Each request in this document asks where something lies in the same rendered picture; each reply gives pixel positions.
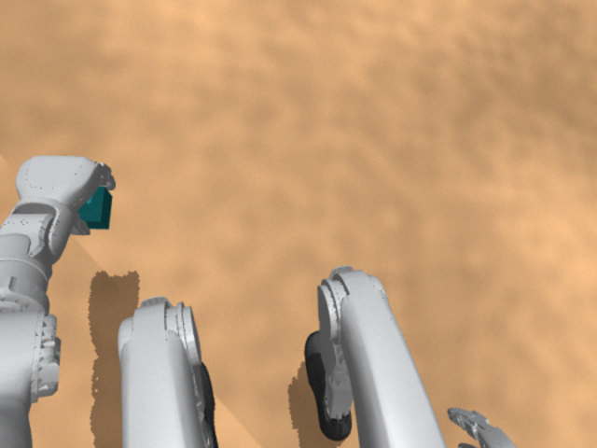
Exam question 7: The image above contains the left robot foot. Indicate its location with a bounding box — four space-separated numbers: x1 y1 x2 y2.
199 362 218 448

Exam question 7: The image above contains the left robot arm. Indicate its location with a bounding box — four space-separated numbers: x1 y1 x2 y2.
0 197 75 448

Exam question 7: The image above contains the small box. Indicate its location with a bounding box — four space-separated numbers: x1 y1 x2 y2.
78 187 112 230

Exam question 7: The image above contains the right robot foot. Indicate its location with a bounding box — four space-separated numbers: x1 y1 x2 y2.
305 330 352 441

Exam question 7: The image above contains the left robot hand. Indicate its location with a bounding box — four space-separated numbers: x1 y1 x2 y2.
15 155 116 235

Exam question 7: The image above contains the right robot hand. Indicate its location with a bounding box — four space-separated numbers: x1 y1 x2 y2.
448 408 517 448

